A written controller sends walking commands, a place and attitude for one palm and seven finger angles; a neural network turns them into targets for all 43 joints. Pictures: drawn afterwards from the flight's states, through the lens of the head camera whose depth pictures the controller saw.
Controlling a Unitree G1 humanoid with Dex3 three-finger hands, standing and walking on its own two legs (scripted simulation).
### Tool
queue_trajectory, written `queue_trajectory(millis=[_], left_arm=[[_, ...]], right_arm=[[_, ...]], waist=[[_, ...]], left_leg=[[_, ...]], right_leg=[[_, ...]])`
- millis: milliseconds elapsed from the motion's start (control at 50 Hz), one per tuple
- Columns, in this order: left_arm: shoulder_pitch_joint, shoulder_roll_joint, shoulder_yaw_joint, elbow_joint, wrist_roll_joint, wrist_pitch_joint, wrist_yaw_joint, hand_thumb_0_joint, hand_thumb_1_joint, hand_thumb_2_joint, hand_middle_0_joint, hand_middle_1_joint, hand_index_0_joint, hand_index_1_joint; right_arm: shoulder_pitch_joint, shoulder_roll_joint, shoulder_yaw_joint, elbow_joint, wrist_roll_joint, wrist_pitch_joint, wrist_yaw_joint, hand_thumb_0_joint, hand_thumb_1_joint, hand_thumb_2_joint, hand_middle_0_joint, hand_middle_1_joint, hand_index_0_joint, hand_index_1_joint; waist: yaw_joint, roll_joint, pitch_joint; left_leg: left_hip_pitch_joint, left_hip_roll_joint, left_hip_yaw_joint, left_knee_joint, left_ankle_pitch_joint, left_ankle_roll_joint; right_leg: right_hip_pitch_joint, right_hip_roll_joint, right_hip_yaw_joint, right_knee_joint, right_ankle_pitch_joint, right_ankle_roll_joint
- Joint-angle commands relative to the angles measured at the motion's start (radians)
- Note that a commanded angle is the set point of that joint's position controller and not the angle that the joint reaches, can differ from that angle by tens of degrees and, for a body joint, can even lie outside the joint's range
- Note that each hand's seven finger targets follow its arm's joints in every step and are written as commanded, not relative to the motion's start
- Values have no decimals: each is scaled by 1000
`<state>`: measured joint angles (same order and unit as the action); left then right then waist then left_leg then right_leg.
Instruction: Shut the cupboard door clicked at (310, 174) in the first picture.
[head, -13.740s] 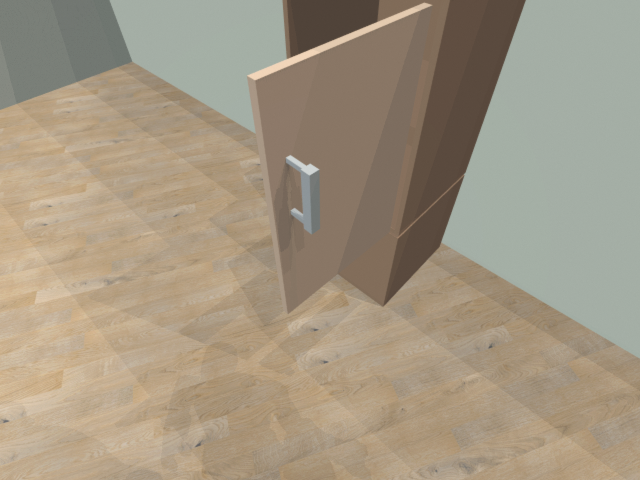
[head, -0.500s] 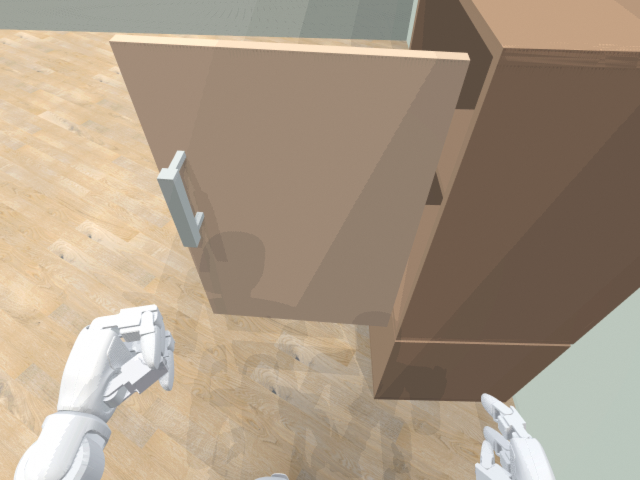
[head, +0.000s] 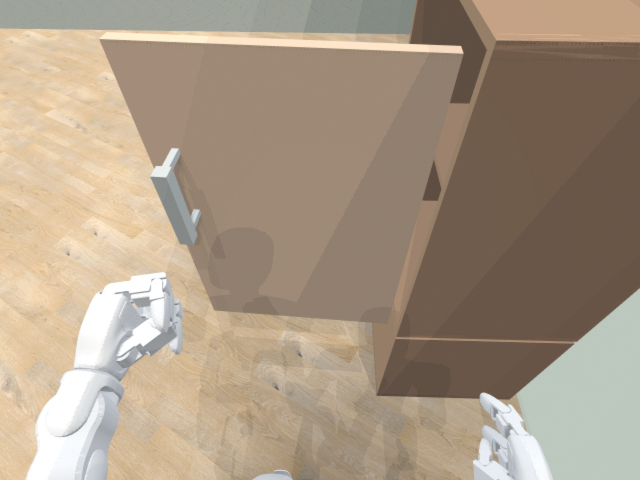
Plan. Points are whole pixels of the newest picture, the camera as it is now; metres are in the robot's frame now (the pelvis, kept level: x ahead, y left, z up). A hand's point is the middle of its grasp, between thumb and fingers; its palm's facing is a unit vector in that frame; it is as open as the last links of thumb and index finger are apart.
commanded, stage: bring the fist close to the handle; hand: left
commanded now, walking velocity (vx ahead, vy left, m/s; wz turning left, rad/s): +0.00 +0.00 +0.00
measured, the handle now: (180, 198) +0.47 +0.24 +0.08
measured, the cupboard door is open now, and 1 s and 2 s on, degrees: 87 87 76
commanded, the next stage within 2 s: push the door shut along its arc in 1.12 s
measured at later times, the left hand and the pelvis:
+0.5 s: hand (188, 269) +0.34 +0.19 +0.09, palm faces -0.02 -1.00 -0.03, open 3.1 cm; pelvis +0.01 +0.00 +0.01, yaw -1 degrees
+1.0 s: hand (192, 249) +0.38 +0.19 +0.08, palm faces -0.01 -1.00 -0.02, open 3.1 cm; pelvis +0.01 +0.01 +0.01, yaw -2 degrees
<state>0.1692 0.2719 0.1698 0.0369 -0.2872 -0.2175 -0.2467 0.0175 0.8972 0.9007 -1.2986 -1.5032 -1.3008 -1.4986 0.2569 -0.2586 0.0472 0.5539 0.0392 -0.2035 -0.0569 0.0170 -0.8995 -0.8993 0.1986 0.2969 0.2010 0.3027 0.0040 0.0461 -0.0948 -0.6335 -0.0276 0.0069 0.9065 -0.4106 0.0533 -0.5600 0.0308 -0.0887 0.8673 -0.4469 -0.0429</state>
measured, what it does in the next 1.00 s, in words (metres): stands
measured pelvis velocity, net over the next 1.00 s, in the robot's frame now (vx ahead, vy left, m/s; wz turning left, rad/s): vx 0.01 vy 0.01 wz -0.04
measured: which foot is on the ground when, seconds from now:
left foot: down 0.00-1.00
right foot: down 0.00-1.00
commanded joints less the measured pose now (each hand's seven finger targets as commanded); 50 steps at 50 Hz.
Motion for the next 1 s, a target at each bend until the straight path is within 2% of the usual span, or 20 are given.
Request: queue_trajectory(millis=[0, 60, 100, 200, 260, 320, 340, 380, 420, 440, 500, 540, 580, 700, 740, 800, 840, 900, 940, 980], left_arm=[[-211, 176, 114, -131, -12, -47, 14, 0, 900, 900, -1300, -1500, -1300, -1500], [-226, 202, 156, -83, -16, -46, 15, 0, 900, 900, -1300, -1500, -1300, -1500], [-247, 192, 151, -81, -19, -59, 9, 0, 900, 900, -1300, -1500, -1300, -1500], [-380, 153, 87, -39, -11, -88, -2, 0, 900, 900, -1300, -1500, -1300, -1500], [-433, 192, 116, 37, -8, -85, -6, 0, 900, 900, -1300, -1500, -1300, -1500], [-501, 206, 119, 49, 0, -91, -8, 0, 900, 900, -1300, -1500, -1300, -1500], [-523, 224, 130, 55, 4, -93, -1, 0, 900, 900, -1300, -1500, -1300, -1500], [-541, 191, 109, 55, 5, -100, 5, 0, 900, 900, -1300, -1500, -1300, -1500], [-542, 216, 134, 113, 6, -98, 10, 0, 900, 900, -1300, -1500, -1300, -1500], [-552, 242, 152, 141, 9, -99, 13, 0, 900, 900, -1300, -1500, -1300, -1500], [-609, 211, 130, 181, 13, -101, 10, 0, 900, 900, -1300, -1500, -1300, -1500], [-627, 253, 159, 221, 19, -102, 10, 0, 900, 900, -1300, -1500, -1300, -1500], [-650, 251, 161, 235, 18, -107, 3, 0, 900, 900, -1300, -1500, -1300, -1500], [-768, 212, 113, 296, 24, -124, 1, 0, 900, 900, -1300, -1500, -1300, -1500], [-754, 255, 150, 341, 30, -124, 6, 0, 900, 900, -1300, -1500, -1300, -1500], [-725, 231, 138, 305, 27, -134, 1, 0, 900, 900, -1300, -1500, -1300, -1500], [-692, 261, 160, 288, 29, -142, 5, 0, 900, 900, -1300, -1500, -1300, -1500], [-731, 229, 138, 282, 27, -148, 11, 0, 900, 900, -1300, -1500, -1300, -1500], [-709, 250, 154, 270, 28, -153, 18, 0, 900, 900, -1300, -1500, -1300, -1500], [-740, 220, 126, 272, 31, -152, 19, 0, 900, 900, -1300, -1500, -1300, -1500]], right_arm=[[-49, -130, -55, -136, 7, -43, -14, 0, -900, -900, 200, 300, 200, 300], [-56, -127, -57, -138, 5, -27, -10, 0, -900, -900, 200, 300, 200, 300], [-61, -123, -56, -140, 7, -22, -6, 0, -900, -900, 200, 300, 200, 300], [-46, -130, -62, -118, 11, -23, -4, 0, -900, -900, 200, 300, 200, 300], [-34, -142, -66, -100, 10, -14, -8, 0, -900, -900, 200, 300, 200, 300], [-35, -140, -67, -96, 12, -7, -7, 0, -900, -900, 200, 300, 200, 300], [-30, -144, -69, -91, 9, -2, -8, 0, -900, -900, 200, 300, 200, 300], [-28, -136, -69, -90, 9, -2, -5, 0, -900, -900, 200, 300, 200, 300], [-20, -141, -69, -80, 9, 7, -2, 0, -900, -900, 200, 300, 200, 300], [-12, -147, -70, -74, 7, 14, -2, 0, -900, -900, 200, 300, 200, 300], [-13, -142, -71, -75, 10, 25, 2, 0, -900, -900, 200, 300, 200, 300], [-1, -149, -73, -69, 8, 35, 4, 0, -900, -900, 200, 300, 200, 300], [-1, -145, -75, -71, 11, 42, 5, 0, -900, -900, 200, 300, 200, 300], [21, -146, -77, -53, 12, 54, 8, 0, -900, -900, 200, 300, 200, 300], [28, -156, -80, -50, 9, 62, 8, 0, -900, -900, 200, 300, 200, 300], [25, -148, -82, -68, 11, 68, 15, 0, -900, -900, 200, 300, 200, 300], [34, -153, -85, -70, 8, 74, 17, 0, -900, -900, 200, 300, 200, 300], [28, -146, -83, -66, 9, 79, 19, 0, -900, -900, 200, 300, 200, 300], [30, -152, -84, -70, 8, 82, 18, 0, -900, -900, 200, 300, 200, 300], [25, -147, -84, -67, 11, 82, 17, 0, -900, -900, 200, 300, 200, 300]], waist=[[-5, -40, -177], [8, -57, -195], [13, -2, -202], [-25, 0, -186], [-32, -55, -190], [-21, 12, -228], [-25, -15, -243], [-20, 12, -277], [-20, -6, -254], [-22, -49, -252], [-26, -28, -242], [-26, -51, -254], [-26, -21, -263], [-52, -4, -259], [-43, -35, -249], [-28, 4, -301], [-23, -11, -322], [-38, -1, -286], [-30, -4, -284], [-46, 5, -269]], left_leg=[[140, 24, -68, -160, 181, -24], [120, 20, -47, -156, 208, -22], [139, 19, -40, -162, 223, -26], [172, 25, -49, -161, 228, -23], [140, 24, -47, -154, 201, -17], [177, 25, -50, -165, 225, -22], [182, 27, -52, -160, 241, -19], [214, 27, -53, -164, 282, -22], [200, 28, -49, -163, 287, -23], [177, 30, -51, -160, 280, -20], [178, 27, -43, -166, 271, -21], [172, 29, -44, -161, 279, -18], [176, 28, -36, -162, 280, -20], [210, 33, -50, -161, 287, -23], [187, 33, -52, -163, 264, -19], [218, 31, -47, -171, 307, -22], [230, 37, -52, -165, 348, -22], [225, 36, -48, -171, 325, -23], [223, 37, -52, -176, 326, -22], [227, 38, -52, -178, 297, -23]], right_leg=[[66, -15, 74, -152, 210, 18], [115, -24, 99, -161, 248, 24], [117, -23, 97, -157, 269, 21], [65, -15, 85, -154, 275, 20], [69, -20, 99, -164, 253, 28], [74, -20, 89, -151, 269, 18], [82, -17, 89, -147, 282, 20], [92, -18, 82, -139, 322, 16], [86, -15, 82, -142, 333, 17], [100, -15, 86, -143, 328, 20], [90, -18, 88, -149, 330, 21], [101, -16, 92, -147, 339, 22], [100, -18, 95, -149, 346, 21], [46, -10, 81, -148, 327, 18], [52, -8, 84, -152, 306, 17], [81, -10, 82, -145, 343, 13], [91, -5, 78, -137, 364, 13], [68, -4, 77, -144, 353, 16], [73, -1, 74, -144, 340, 13], [49, -2, 73, -149, 319, 16]])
